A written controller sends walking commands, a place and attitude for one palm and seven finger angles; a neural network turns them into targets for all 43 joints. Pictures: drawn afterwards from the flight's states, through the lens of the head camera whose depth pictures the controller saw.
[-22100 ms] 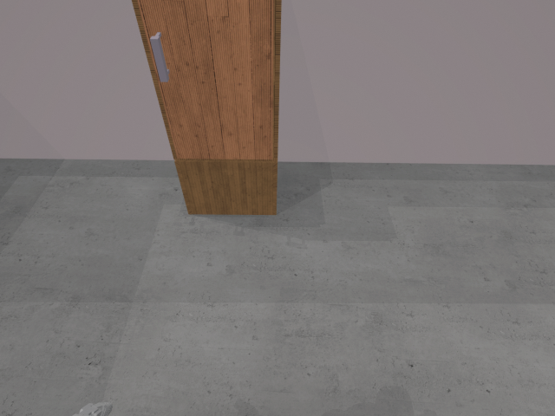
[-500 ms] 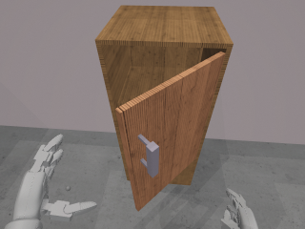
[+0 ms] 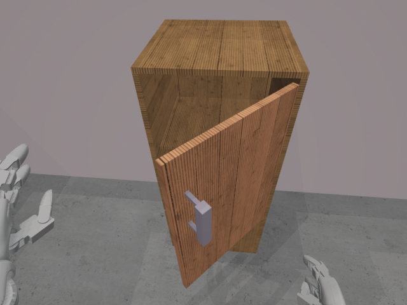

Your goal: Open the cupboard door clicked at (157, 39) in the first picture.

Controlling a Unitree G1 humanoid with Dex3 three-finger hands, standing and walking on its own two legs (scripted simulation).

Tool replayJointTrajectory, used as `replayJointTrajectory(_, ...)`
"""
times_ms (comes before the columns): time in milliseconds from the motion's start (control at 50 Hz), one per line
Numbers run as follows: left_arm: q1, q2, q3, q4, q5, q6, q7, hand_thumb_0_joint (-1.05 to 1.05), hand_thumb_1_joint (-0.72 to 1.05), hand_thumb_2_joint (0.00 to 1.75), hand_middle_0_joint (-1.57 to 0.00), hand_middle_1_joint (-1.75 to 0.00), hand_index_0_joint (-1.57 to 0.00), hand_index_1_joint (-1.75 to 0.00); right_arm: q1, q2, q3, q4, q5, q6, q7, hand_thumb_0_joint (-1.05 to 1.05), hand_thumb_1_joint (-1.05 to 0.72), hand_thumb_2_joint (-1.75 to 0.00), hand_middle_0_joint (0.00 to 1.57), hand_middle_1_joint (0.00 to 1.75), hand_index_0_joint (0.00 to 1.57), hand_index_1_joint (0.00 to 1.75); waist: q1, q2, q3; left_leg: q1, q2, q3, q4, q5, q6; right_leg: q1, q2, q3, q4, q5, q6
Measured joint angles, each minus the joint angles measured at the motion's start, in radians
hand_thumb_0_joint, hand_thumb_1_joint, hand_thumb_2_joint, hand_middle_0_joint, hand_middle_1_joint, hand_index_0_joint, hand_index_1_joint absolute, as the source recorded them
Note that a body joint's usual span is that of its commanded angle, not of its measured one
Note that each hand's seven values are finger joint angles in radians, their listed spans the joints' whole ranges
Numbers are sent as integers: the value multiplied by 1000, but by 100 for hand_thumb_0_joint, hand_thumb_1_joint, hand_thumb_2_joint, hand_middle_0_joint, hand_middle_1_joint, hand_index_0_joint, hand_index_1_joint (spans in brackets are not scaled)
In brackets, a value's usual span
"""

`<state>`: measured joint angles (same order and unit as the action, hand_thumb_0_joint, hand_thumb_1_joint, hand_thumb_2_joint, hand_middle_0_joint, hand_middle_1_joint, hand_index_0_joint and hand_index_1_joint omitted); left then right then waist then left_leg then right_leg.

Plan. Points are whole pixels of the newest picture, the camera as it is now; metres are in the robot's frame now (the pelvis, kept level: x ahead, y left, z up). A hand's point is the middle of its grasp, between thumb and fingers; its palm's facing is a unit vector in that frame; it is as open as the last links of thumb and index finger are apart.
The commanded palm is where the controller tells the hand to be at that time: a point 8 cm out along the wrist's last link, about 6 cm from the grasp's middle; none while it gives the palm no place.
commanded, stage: draw the hand back to the body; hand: left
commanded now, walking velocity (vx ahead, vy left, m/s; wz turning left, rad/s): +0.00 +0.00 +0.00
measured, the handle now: (197, 218) +0.29 +0.06 +0.02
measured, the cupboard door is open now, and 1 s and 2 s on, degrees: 47 47 47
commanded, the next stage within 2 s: step back with the hand held close in 0.34 s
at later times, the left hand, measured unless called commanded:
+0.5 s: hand (59, 219) +0.18 +0.24 +0.16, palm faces +0.45 -0.80 -0.39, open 7.4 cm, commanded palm +0.14 +0.28 +0.17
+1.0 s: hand (28, 243) +0.14 +0.26 +0.16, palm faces +0.37 -0.78 -0.50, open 7.4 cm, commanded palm +0.08 +0.30 +0.17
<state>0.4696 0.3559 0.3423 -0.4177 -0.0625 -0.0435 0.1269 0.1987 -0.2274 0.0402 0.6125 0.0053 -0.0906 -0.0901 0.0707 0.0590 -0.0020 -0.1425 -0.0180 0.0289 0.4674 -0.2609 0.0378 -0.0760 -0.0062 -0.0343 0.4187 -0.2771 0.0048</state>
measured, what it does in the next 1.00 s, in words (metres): shifts its weight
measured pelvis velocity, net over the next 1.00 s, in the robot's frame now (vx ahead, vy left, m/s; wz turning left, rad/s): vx -0.06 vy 0.01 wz -0.03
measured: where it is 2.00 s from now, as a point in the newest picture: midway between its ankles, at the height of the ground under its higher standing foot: outside the picture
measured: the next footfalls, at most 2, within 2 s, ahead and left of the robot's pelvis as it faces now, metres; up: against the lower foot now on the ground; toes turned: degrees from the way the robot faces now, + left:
left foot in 1.34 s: -0.04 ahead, +0.11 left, +0.00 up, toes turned +2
right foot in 1.78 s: -0.29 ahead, -0.10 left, +0.00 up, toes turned -5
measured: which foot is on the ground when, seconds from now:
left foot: down 0.00-1.00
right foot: down 0.00-1.00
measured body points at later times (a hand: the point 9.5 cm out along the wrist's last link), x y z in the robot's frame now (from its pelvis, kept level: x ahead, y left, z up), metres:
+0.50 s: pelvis -0.01 -0.02 +0.00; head -0.03 -0.04 +0.45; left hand +0.15 +0.28 +0.18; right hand +0.18 -0.24 -0.08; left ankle +0.00 +0.09 -0.74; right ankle -0.03 -0.12 -0.74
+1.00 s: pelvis -0.06 +0.01 -0.01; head -0.05 +0.02 +0.44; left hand +0.12 +0.30 +0.19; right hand +0.11 -0.24 -0.07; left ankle +0.00 +0.09 -0.74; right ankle -0.03 -0.12 -0.74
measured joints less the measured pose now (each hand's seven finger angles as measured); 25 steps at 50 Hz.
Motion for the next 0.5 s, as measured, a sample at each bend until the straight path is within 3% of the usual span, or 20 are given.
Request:
replayJointTrajectory(80, -22, -20, 9, 29, -4, -5, -1, 1, 77, 84, -21, -30, -20, -30, -9, -6, -8, 7, 0, 8, 5, 1, -90, -90, 20, 30, 20, 30, -1, 4, 14, 15, 3, -1, -19, 11, -4, 14, 4, -1, -18, 11, -4)
replayJointTrajectory(180, -10, -41, -27, 36, -2, -1, -12, 1, 85, 88, -21, -30, -20, -30, -9, -9, -16, 15, -4, 10, 7, 1, -90, -90, 20, 30, 20, 30, -3, 4, 21, 25, 7, -1, -37, 22, -9, 21, 8, -1, -32, 19, -9)
replayJointTrajectory(500, -15, -25, -12, 38, -4, -22, -20, 2, 89, 90, -21, -30, -21, -30, -12, -5, -22, 27, 1, 9, 4, 1, -90, -90, 20, 30, 20, 30, -6, 18, 22, 36, 25, -7, -49, 33, -23, 38, 27, -5, -55, 34, -24)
